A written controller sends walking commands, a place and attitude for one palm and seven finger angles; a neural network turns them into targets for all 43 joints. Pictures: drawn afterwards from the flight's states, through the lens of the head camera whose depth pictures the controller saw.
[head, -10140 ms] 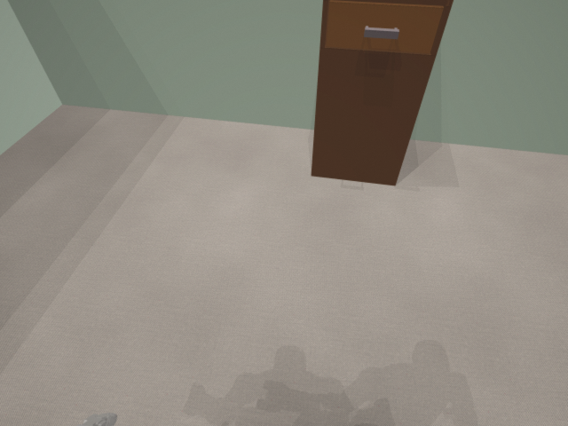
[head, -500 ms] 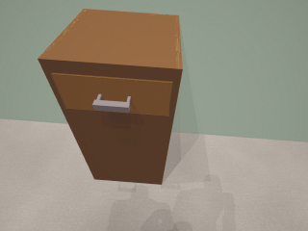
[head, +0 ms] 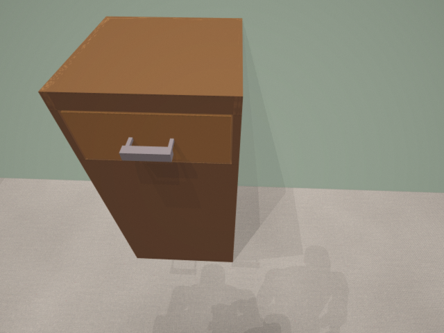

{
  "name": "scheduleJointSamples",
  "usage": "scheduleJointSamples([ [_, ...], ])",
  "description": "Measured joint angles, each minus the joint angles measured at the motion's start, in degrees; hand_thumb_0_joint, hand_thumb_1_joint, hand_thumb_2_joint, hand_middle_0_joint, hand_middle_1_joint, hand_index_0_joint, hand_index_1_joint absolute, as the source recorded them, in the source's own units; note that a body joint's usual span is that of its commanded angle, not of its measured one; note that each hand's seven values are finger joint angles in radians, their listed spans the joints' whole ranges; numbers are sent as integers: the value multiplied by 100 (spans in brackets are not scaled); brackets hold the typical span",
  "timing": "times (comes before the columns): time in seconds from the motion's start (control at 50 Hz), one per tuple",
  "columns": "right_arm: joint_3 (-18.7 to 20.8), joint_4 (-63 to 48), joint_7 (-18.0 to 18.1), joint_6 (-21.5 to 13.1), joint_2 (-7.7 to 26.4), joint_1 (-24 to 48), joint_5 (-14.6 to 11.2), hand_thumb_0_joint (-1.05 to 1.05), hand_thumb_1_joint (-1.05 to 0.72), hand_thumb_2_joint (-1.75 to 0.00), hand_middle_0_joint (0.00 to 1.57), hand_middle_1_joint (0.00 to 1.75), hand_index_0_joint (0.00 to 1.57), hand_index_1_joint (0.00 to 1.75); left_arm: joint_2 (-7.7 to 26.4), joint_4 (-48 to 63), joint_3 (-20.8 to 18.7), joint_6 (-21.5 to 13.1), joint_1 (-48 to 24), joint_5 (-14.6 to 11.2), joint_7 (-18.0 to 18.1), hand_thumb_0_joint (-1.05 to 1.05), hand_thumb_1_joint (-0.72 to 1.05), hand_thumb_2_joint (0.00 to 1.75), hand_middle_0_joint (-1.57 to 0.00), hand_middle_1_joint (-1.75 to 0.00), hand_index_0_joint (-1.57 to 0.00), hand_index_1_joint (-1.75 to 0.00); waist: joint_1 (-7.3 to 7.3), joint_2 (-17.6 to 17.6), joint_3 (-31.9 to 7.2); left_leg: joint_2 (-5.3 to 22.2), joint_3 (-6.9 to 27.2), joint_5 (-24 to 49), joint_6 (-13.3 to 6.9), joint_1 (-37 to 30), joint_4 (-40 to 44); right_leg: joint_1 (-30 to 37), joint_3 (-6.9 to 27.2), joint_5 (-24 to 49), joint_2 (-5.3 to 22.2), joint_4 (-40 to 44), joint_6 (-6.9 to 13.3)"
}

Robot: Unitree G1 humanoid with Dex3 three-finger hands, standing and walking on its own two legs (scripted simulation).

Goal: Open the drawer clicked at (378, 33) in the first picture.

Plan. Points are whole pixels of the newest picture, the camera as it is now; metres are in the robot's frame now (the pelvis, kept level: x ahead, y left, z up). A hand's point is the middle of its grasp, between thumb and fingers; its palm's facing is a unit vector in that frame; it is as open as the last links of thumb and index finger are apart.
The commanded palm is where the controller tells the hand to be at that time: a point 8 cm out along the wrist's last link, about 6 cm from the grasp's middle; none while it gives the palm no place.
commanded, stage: come to a stop and stand still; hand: left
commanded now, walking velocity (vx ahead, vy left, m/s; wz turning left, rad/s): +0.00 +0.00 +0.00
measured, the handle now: (148, 147) +0.52 +0.22 +0.01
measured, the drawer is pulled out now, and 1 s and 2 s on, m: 0.00 0.00 0.00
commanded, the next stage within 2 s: look again from close up in 0.46 s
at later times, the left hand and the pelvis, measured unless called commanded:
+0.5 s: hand out of the picture -0.06 +0.14 -0.17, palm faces +0.09 -0.99 -0.13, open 7.4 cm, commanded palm none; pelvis -0.02 -0.01 +0.01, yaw +0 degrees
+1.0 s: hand out of the picture +0.04 +0.22 -0.16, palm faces +0.07 -0.98 -0.21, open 7.4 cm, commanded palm none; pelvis -0.01 +0.04 +0.00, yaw +0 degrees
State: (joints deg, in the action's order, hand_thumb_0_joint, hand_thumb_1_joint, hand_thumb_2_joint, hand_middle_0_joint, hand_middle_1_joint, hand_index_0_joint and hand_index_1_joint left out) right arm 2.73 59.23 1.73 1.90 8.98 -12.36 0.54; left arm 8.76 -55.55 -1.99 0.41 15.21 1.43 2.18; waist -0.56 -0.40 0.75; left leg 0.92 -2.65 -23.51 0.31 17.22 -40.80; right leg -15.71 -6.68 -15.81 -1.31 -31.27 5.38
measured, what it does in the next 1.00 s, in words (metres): steps on the spot: left foot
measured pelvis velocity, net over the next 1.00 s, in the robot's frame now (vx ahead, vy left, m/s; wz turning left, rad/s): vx -0.01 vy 0.04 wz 0.01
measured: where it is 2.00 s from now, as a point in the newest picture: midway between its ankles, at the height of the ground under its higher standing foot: outside the picture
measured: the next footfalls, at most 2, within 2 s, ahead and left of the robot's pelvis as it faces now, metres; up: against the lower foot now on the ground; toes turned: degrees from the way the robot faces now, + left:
left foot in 0.04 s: +0.01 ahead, +0.12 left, +0.00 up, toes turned +3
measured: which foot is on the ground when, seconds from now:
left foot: up 0.00-0.02, down 0.04-1.00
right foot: down 0.00-1.00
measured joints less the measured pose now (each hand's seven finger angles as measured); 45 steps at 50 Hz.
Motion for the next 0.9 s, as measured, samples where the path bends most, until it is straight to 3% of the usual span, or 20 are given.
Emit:
scheduleJointSamples([
  [0.06, -75, 129, 26, -116, -15, -147, 18, 0, -94, -89, 19, 30, 20, 30, 19, -130, 11, 5, -11, -67, -10, 1, 93, 90, -20, -29, -20, -30, 40, 10, -49, 46, 58, 571, -54, -493, 1050, 4, -95, 36, -95, 33, -20],
  [0.16, -248, 402, 26, -172, -108, -397, 46, 0, -93, -89, 19, 30, 20, 30, 80, -422, 45, 10, -4, -110, -30, 1, 94, 90, -20, -29, -20, -30, -49, 159, -71, 23, 39, 842, 18, -712, 1454, 306, -70, 386, -104, 610, -55],
  [0.26, -333, 528, 9, -155, -187, -597, 51, 0, -92, -89, 19, 30, 20, 30, 2, -645, 131, -12, 191, -118, -72, 1, 93, 90, -20, -29, -20, -30, -46, 106, -75, 17, 54, 1027, 23, -819, 1705, 436, -83, 566, -118, 893, -33],
  [0.56, -402, 671, 34, -179, -493, -1197, 65, 0, -91, -89, 19, 30, 20, 30, -373, -933, 170, -39, 689, -128, -56, 1, 91, 90, -20, -29, -20, -30, -9, 124, -141, 48, 55, 1010, 20, -645, 1614, 305, -84, 609, -149, 906, -9],
  [0.64, -310, 267, -17, -123, -393, -1237, 100, 0, -90, -89, 20, 30, 20, 30, -365, -662, 270, -69, 702, -67, -48, 1, 91, 90, -20, -29, -20, -30, 145, 42, -51, 45, 128, 766, -26, -306, 1077, 47, -153, 421, -119, 496, -5],
  [0.72, -201, 61, 3, -79, -238, -1291, 100, 0, -90, -89, 20, 30, 20, 30, -280, -490, 188, -13, 641, -54, 22, 1, 91, 90, -20, -30, -20, -30, 221, -68, -274, 70, 129, 466, -157, -92, 428, -49, -205, 254, -141, 261, -40],
  [0.78, -182, 2, 17, -118, -209, -1276, 94, 0, -91, -89, 19, 30, 20, 30, -92, -408, 99, 29, 499, -38, 81, 1, 92, 90, -20, -30, -20, -30, 246, 4, -402, 45, 91, 248, -136, -220, 554, -90, -200, 138, -95, 91, -100],
  [0.9, -296, -23, 28, -252, -171, -1102, 79, 0, -91, -89, 19, 30, 19, 30, 115, -206, 107, -53, 216, -95, 60, 1, 92, 90, -20, -29, -20, -30, 118, 65, -384, -145, -65, 445, -296, -553, 970, 111, -36, 207, 70, 260, -286],
])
